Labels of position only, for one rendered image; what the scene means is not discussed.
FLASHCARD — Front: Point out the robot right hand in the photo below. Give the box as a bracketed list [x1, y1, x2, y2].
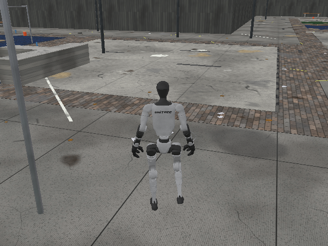
[183, 144, 195, 156]

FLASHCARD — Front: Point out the robot left upper arm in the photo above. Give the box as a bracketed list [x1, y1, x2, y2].
[139, 104, 153, 132]

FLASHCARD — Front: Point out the robot right upper arm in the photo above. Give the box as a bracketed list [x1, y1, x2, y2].
[174, 103, 188, 131]

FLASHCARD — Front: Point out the robot left hand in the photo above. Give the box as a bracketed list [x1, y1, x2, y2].
[132, 146, 144, 158]

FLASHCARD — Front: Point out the robot left thigh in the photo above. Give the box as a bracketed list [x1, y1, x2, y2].
[146, 143, 157, 179]

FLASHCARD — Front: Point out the robot left forearm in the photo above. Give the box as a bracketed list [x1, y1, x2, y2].
[133, 125, 144, 147]

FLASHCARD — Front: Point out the left robot foot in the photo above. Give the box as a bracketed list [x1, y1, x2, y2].
[150, 198, 158, 211]

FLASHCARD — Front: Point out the robot right forearm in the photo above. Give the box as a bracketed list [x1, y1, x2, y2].
[183, 124, 194, 146]

